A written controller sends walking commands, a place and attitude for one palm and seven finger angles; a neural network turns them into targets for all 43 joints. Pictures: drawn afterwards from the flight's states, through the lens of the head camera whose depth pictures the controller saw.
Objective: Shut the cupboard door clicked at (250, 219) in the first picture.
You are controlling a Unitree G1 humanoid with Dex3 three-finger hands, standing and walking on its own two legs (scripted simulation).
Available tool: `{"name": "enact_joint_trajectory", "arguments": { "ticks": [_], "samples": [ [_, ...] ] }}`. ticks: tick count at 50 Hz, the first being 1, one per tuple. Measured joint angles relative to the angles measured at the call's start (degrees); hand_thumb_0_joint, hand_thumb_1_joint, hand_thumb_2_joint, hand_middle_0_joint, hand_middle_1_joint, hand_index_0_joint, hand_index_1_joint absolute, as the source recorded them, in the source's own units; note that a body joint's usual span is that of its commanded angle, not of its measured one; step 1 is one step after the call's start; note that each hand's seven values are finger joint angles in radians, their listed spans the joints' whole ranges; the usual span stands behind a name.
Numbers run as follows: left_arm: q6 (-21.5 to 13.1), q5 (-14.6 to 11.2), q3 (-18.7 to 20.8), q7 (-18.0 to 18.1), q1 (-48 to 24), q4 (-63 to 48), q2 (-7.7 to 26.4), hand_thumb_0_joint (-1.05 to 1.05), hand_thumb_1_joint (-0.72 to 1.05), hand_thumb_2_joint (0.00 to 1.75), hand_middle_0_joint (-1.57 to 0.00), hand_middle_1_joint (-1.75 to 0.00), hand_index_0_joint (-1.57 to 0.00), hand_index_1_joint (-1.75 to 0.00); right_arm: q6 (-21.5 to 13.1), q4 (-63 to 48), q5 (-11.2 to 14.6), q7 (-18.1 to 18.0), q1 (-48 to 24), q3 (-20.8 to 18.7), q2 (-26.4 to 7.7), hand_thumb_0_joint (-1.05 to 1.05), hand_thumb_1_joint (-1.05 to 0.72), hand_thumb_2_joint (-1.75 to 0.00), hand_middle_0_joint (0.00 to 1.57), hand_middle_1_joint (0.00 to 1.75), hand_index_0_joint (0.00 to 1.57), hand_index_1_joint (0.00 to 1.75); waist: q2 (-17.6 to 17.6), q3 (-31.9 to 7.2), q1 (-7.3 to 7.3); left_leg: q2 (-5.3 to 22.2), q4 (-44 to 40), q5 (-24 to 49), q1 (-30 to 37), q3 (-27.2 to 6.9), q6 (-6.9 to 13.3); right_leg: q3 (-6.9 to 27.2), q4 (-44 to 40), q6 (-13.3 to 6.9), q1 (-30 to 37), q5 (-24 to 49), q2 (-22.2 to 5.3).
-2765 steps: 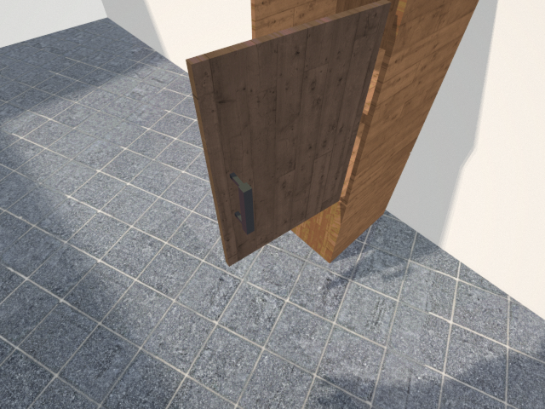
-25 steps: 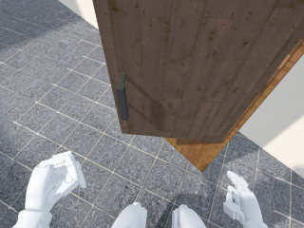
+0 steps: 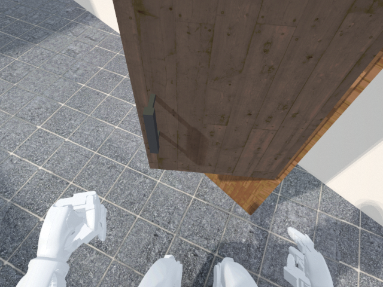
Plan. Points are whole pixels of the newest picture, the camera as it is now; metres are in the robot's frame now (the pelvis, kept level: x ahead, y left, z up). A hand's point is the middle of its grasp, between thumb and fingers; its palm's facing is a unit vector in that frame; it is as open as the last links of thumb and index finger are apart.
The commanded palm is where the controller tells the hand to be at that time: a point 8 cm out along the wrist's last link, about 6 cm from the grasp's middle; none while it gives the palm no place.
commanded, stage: raise the hand and make a fist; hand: left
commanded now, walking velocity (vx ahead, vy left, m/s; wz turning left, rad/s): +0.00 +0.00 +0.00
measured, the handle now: (153, 125) +0.45 +0.13 +0.04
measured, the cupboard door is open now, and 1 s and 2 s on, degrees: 41 41 41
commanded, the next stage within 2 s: bring the fist close to the handle in 0.16 s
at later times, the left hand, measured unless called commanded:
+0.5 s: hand (116, 217) +0.24 +0.16 +0.03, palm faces -0.02 -1.00 +0.00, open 3.1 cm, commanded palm +0.23 +0.21 +0.04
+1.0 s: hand (146, 183) +0.31 +0.12 +0.04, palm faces -0.03 -1.00 +0.01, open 3.1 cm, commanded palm +0.29 +0.17 +0.04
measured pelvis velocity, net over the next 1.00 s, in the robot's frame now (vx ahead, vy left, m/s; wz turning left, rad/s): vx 0.00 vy -0.01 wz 0.00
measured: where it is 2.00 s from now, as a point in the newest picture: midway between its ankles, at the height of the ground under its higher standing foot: outside the picture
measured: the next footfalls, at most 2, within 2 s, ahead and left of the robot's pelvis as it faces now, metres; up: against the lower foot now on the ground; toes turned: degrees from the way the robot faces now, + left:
none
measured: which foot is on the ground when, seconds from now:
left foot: down 0.00-1.00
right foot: down 0.00-1.00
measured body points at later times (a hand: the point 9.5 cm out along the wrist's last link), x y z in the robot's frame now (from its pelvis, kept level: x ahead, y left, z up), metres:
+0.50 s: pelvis +0.00 -0.02 -0.01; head +0.07 +0.00 +0.43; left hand +0.24 +0.22 +0.03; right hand +0.20 -0.25 -0.08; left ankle +0.01 +0.06 -0.63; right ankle +0.03 -0.10 -0.63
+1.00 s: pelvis +0.00 -0.01 +0.00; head +0.08 +0.00 +0.44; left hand +0.30 +0.17 +0.04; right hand +0.17 -0.25 -0.09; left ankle +0.01 +0.06 -0.63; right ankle +0.03 -0.10 -0.63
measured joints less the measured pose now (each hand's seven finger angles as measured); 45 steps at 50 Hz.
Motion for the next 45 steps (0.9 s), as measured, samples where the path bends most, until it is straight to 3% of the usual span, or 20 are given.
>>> {"name": "enact_joint_trajectory", "arguments": {
  "ticks": [4,12,20,27,41,45],
  "samples": [
    [-2.5,-0.1,0.7,0.8,-0.6,0.2,-0.3,0.02,0.90,0.90,-1.30,-1.50,-1.30,-1.50,0.1,0.5,-0.2,0.2,-0.4,-0.1,-0.1,0.01,-0.90,-0.89,0.20,0.30,0.21,0.30,0.0,-0.4,0.11,0.0,0.7,-0.3,-0.6,-0.2,-0.1,-0.3,0.7,-0.3,-0.5,-0.4,0.0],
    [0.1,0.3,-0.9,-1.0,-0.9,1.9,-0.4,0.02,0.90,0.90,-1.30,-1.50,-1.30,-1.50,0.9,0.0,0.3,0.1,-1.4,0.2,0.1,0.01,-0.90,-0.89,0.20,0.30,0.21,0.30,0.0,-0.3,0.26,0.2,0.9,-0.3,-0.7,-0.3,-0.4,-0.4,1.2,-0.8,-0.9,-0.5,0.2],
    [-2.7,0.1,-0.1,0.6,-2.3,1.7,-0.6,0.02,0.90,0.90,-1.30,-1.50,-1.30,-1.50,0.7,0.3,0.0,0.0,-1.7,0.5,0.2,0.01,-0.90,-0.89,0.20,0.30,0.21,0.30,0.0,-0.8,0.49,0.3,1.5,-0.5,-1.0,-0.9,-1.0,-1.0,1.7,-1.3,-1.0,-0.8,0.3],
    [0.7,1.3,-2.1,0.1,-8.9,6.1,-0.9,0.02,0.90,0.90,-1.30,-1.50,-1.30,-1.50,1.0,0.8,0.3,-0.2,-2.4,0.7,-0.2,0.01,-0.90,-0.89,0.20,0.30,0.21,0.30,0.1,0.1,0.03,0.5,2.4,-0.6,-2.0,-1.1,-1.1,-1.3,2.5,-1.6,-2.0,-0.9,0.4],
    [2.6,3.9,-4.5,5.6,-14.7,10.4,-3.2,0.02,0.90,0.90,-1.30,-1.50,-1.30,-1.50,3.6,1.6,0.0,1.2,-0.1,0.5,0.0,0.01,-0.91,-0.89,0.20,0.30,0.21,0.30,0.5,-0.4,-1.10,0.2,-1.1,0.2,0.7,0.2,-0.8,0.3,0.0,-1.1,0.0,-0.2,0.3],
    [1.2,5.2,-6.3,7.1,-16.0,11.4,-4.0,0.02,0.90,0.90,-1.30,-1.50,-1.30,-1.50,3.7,2.0,-0.4,1.1,-0.2,0.3,0.0,0.01,-0.91,-0.89,0.20,0.30,0.21,0.30,0.2,0.1,-1.24,0.1,-1.4,0.4,0.8,0.3,-0.7,0.4,-0.1,-1.0,0.1,-0.1,0.2]
  ]
}}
